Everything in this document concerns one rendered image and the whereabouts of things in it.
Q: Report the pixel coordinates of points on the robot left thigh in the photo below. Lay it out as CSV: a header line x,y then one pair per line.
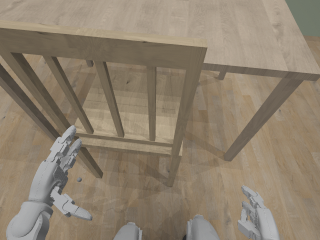
x,y
129,232

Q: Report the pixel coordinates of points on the left robot forearm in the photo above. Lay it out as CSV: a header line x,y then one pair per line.
x,y
31,223

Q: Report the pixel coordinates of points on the robot right hand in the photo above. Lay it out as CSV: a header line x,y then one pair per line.
x,y
262,225

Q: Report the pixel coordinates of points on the robot left hand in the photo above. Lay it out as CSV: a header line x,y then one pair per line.
x,y
54,170

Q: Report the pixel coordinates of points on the robot right thigh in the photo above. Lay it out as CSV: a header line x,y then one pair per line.
x,y
200,229

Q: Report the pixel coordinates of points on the chair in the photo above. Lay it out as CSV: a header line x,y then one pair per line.
x,y
125,111

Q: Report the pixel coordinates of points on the table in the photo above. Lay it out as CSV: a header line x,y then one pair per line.
x,y
252,37

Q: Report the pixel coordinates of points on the robot thigh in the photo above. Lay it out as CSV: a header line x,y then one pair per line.
x,y
129,232
200,229

